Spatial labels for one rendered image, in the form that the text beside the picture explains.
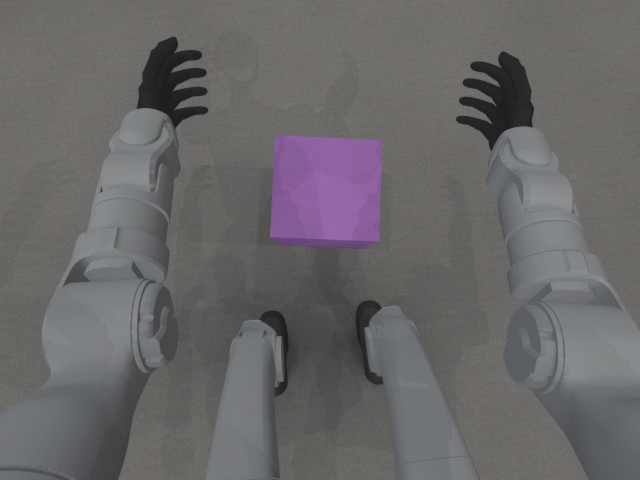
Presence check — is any robot left shin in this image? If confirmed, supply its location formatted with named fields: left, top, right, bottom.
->
left=229, top=320, right=281, bottom=384

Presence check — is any robot left upper arm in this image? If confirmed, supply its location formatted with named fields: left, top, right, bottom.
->
left=0, top=278, right=179, bottom=480

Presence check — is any robot right shin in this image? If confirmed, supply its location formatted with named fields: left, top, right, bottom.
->
left=368, top=306, right=420, bottom=373

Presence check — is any robot right upper arm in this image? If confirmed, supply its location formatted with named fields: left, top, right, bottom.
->
left=503, top=301, right=640, bottom=480

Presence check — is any robot left hand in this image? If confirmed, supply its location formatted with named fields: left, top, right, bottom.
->
left=137, top=37, right=208, bottom=129

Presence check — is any left robot forearm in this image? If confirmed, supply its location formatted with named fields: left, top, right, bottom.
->
left=42, top=108, right=181, bottom=370

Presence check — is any robot right hand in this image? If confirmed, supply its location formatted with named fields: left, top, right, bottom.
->
left=456, top=51, right=534, bottom=151

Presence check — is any right robot forearm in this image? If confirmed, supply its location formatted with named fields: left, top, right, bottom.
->
left=486, top=126, right=640, bottom=333

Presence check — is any carton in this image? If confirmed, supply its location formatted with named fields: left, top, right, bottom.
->
left=270, top=135, right=382, bottom=249

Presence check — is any robot shin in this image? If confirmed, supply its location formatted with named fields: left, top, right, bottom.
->
left=229, top=320, right=281, bottom=384
left=368, top=306, right=420, bottom=373

